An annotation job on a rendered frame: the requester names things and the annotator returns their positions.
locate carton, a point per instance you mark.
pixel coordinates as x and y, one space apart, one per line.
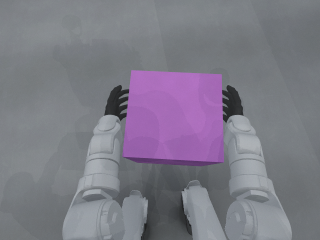
174 118

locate left robot hand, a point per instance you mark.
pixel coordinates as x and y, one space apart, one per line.
113 103

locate right robot forearm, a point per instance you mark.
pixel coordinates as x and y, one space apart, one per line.
249 178

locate robot right thigh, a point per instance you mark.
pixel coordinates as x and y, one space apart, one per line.
197 205

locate right robot shin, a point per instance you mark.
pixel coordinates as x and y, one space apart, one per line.
194 183

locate right robot upper arm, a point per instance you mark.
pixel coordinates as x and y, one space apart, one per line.
251 220

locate left robot forearm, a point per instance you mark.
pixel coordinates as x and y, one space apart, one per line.
100 178

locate right robot hand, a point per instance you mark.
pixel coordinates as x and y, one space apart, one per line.
234 106

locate left robot upper arm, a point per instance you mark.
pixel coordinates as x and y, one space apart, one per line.
94 220

